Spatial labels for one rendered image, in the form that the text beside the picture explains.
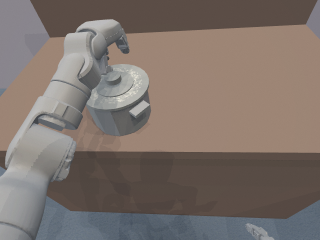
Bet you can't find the pot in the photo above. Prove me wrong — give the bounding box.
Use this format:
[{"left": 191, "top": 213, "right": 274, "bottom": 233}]
[{"left": 86, "top": 91, "right": 151, "bottom": 136}]

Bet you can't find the left robot hand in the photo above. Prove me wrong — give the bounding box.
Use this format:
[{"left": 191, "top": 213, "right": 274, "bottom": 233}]
[{"left": 76, "top": 19, "right": 130, "bottom": 75}]

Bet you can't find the knob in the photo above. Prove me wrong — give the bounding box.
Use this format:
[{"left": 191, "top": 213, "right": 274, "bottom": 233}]
[{"left": 103, "top": 70, "right": 122, "bottom": 86}]

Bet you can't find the robot left forearm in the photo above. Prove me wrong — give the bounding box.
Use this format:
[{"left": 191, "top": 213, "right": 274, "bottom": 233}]
[{"left": 5, "top": 26, "right": 107, "bottom": 169}]

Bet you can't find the right robot hand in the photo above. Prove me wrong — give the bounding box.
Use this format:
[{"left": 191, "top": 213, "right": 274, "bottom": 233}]
[{"left": 245, "top": 223, "right": 274, "bottom": 240}]

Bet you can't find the table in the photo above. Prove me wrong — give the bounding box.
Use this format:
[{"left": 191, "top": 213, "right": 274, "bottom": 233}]
[{"left": 0, "top": 0, "right": 320, "bottom": 219}]

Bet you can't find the lid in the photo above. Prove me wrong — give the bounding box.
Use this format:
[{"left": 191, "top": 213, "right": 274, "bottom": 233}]
[{"left": 86, "top": 64, "right": 149, "bottom": 112}]

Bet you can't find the left robot upper arm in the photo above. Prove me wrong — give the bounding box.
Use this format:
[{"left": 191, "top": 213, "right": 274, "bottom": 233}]
[{"left": 0, "top": 123, "right": 77, "bottom": 240}]

